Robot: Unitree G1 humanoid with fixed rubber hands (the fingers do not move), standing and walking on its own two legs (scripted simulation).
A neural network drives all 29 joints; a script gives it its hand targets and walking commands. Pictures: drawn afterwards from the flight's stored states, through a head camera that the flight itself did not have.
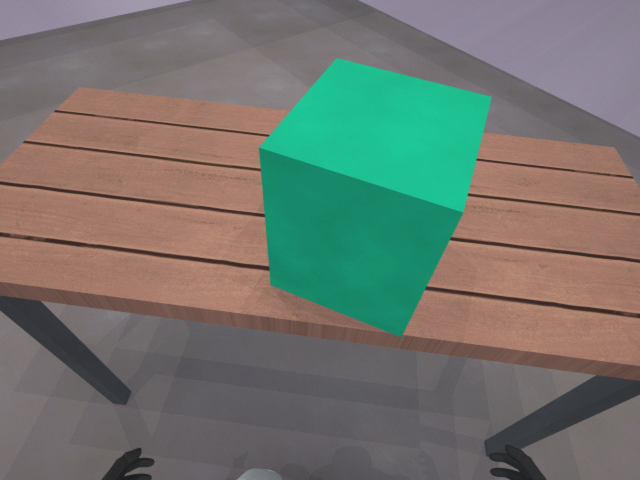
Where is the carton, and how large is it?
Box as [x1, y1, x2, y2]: [259, 58, 491, 336]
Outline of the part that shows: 336,58 259,147 270,281 271,284 274,286 401,336 463,211 491,97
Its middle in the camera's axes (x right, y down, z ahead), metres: +0.07 -0.05 +0.51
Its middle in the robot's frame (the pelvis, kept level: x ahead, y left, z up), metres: +0.43 -0.04 +0.11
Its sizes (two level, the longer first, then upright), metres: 0.210 0.200 0.250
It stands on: a table, 0.74 m high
